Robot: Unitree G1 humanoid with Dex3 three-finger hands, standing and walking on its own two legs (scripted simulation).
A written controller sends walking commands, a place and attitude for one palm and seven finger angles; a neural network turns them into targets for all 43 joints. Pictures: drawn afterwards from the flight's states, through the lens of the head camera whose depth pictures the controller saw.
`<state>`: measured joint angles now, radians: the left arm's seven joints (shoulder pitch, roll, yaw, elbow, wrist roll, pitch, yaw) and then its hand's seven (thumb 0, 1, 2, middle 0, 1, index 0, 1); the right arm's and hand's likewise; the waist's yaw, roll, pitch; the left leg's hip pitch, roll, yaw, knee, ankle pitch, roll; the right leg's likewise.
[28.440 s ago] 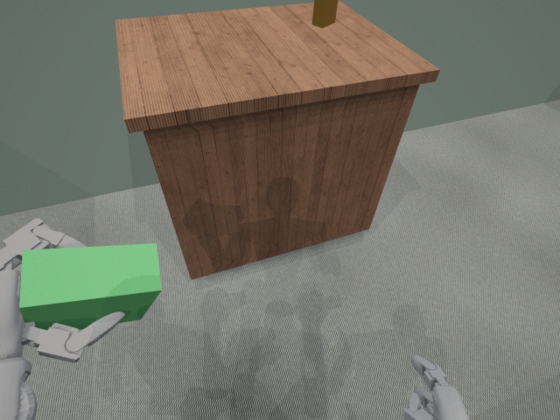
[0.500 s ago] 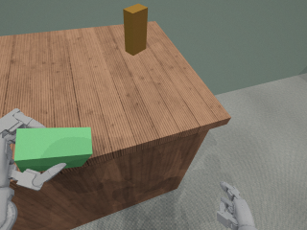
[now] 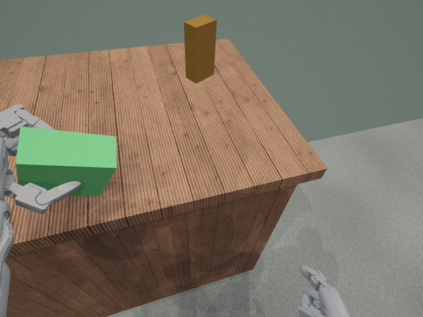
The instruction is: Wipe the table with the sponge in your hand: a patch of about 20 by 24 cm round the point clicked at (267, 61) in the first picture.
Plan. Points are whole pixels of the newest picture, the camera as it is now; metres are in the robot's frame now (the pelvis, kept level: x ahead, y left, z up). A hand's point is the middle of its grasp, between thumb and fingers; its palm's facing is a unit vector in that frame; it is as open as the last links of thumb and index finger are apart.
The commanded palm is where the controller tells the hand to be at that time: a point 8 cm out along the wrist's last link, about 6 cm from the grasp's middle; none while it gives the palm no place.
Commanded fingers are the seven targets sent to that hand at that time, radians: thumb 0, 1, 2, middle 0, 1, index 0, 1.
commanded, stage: turn the palm down, sponge in hand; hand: left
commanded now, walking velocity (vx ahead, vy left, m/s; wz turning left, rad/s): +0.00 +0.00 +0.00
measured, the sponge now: (80, 167) +0.28 +0.25 +0.16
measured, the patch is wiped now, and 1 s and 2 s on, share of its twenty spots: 0.00 0.00 0.00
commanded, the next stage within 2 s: none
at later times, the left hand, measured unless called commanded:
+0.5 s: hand (78, 196) +0.22 +0.22 +0.18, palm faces +0.31 -0.57 -0.76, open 9.8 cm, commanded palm +0.18 +0.25 +0.23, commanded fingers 0.00 0.10 1.30 -1.20 -1.60 -1.20 -1.60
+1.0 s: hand (60, 176) +0.23 +0.24 +0.21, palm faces +0.32 -0.33 -0.89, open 9.8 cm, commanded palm +0.19 +0.25 +0.27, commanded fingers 0.00 0.10 1.30 -1.20 -1.60 -1.20 -1.60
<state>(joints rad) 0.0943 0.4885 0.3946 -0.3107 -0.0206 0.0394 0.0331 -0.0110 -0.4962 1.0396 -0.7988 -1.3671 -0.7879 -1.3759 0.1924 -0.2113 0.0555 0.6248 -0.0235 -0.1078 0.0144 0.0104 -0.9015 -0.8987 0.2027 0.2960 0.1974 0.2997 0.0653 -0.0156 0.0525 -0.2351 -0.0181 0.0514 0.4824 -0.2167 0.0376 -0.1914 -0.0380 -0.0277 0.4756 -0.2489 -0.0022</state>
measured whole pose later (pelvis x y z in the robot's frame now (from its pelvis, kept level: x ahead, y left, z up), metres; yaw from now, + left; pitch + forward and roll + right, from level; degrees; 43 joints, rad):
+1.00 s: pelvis +0.00 -0.05 +0.00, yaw +1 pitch -4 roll +0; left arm 0.18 0.66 0.25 -0.45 0.38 0.29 -0.03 -0.01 -0.50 1.04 -0.79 -1.38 -0.78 -1.39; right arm 0.09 -0.28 0.03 0.64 0.05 -0.07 -0.09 0.01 -0.90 -0.90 0.20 0.30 0.19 0.30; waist 0.11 0.11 0.02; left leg -0.19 0.03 0.02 0.48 -0.23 -0.02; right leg -0.16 0.01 -0.06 0.51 -0.29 -0.03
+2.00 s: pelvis -0.03 -0.05 +0.00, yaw +0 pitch -6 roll +1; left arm -0.04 0.67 0.09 -0.36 0.71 0.43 -0.17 0.00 -0.50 1.05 -0.80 -1.38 -0.79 -1.39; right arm -0.03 -0.29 0.07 0.68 0.05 0.02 -0.05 0.01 -0.90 -0.90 0.20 0.30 0.20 0.30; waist 0.15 0.15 0.03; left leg -0.16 0.02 0.02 0.42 -0.15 -0.02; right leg -0.14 0.01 -0.05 0.47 -0.23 -0.04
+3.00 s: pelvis -0.01 -0.04 +0.00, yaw +2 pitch -3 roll +1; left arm -0.24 0.66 -0.01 -0.06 0.83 0.31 -0.23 0.00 -0.50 1.05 -0.79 -1.38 -0.79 -1.39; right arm 0.01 -0.28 0.06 0.69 0.04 -0.02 -0.06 0.01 -0.90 -0.90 0.20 0.30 0.19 0.30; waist 0.13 0.13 0.04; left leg -0.18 0.01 0.00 0.40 -0.16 -0.01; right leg -0.15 -0.01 -0.07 0.45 -0.24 -0.03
